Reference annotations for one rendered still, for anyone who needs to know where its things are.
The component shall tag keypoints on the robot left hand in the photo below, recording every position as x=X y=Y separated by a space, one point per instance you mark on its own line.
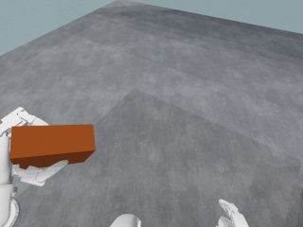
x=32 y=175

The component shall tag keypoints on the robot left thigh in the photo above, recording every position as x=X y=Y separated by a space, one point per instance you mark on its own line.
x=127 y=220

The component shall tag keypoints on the sponge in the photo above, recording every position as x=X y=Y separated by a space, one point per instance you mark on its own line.
x=46 y=145

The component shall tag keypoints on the left robot forearm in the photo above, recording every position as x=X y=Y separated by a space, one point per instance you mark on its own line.
x=9 y=207

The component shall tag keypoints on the robot right hand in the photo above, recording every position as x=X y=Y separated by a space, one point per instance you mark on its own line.
x=236 y=219

